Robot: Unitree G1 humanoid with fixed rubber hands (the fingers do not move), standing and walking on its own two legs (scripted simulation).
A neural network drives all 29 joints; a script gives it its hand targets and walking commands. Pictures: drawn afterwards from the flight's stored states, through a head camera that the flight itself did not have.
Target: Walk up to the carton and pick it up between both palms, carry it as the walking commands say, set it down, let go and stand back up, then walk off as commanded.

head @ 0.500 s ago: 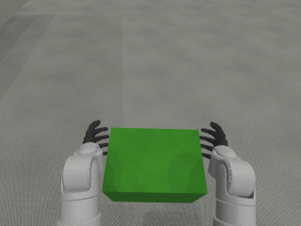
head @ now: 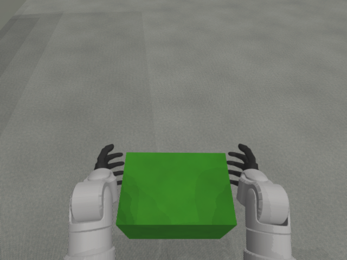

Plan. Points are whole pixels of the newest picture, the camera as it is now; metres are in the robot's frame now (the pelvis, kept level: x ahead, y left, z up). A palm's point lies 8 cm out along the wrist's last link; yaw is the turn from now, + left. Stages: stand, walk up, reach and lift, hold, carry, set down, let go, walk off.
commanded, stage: carry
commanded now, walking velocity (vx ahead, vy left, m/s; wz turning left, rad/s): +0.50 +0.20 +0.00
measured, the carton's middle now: (175, 197) +0.28 +0.00 -0.03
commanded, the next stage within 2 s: none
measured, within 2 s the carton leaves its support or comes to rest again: neither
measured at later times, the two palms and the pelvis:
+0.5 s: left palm (84, 80) +0.59 +0.27 +0.09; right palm (185, 73) +0.64 -0.03 +0.08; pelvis +0.33 +0.08 +0.02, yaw +6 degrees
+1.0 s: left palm (82, 27) +0.95 +0.38 +0.09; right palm (156, 28) +0.95 +0.07 +0.09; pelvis +0.67 +0.23 +0.00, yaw +1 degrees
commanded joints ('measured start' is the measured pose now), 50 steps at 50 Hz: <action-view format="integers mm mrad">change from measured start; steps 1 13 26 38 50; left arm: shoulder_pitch -542 -457 -458 -538 -446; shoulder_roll -1027 -987 -994 -1023 -993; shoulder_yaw -736 -734 -730 -743 -730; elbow -94 -52 -78 -92 -63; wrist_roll -466 -425 -494 -459 -421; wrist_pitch -16 8 -4 3 12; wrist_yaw -391 -376 -417 -404 -377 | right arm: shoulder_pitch -474 -362 -359 -442 -359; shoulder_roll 1080 991 1036 1093 1007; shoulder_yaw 708 691 690 716 705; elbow -55 -38 -59 -38 -51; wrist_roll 486 438 392 463 440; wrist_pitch -2 32 -12 11 36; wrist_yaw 404 413 358 396 409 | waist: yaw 13 17 50 9 17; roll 85 123 -191 52 101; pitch -347 -278 -219 -328 -265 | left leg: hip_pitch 465 378 -122 464 359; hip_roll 270 135 -9 307 143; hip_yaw -321 -29 -33 -422 -62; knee -180 31 139 -170 -40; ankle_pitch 336 825 47 352 662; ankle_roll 72 -14 -66 130 12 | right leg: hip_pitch -256 111 441 -265 104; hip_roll -19 152 -149 -17 126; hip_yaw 16 -233 -125 44 -205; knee -34 -630 -907 42 -634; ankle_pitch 67 300 829 9 296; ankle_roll -8 -55 -47 -20 -51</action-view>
